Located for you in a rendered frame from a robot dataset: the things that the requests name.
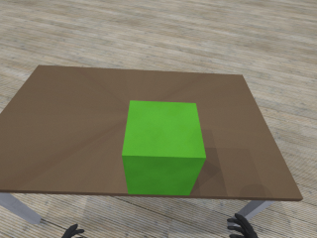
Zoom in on robot left hand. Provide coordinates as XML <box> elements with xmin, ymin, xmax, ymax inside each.
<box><xmin>61</xmin><ymin>223</ymin><xmax>85</xmax><ymax>238</ymax></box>

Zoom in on robot right hand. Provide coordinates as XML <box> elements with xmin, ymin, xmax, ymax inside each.
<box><xmin>227</xmin><ymin>213</ymin><xmax>259</xmax><ymax>238</ymax></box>

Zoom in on carton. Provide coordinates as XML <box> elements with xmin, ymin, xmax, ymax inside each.
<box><xmin>122</xmin><ymin>100</ymin><xmax>206</xmax><ymax>195</ymax></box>

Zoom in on table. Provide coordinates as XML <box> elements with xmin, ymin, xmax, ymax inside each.
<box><xmin>0</xmin><ymin>64</ymin><xmax>304</xmax><ymax>227</ymax></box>

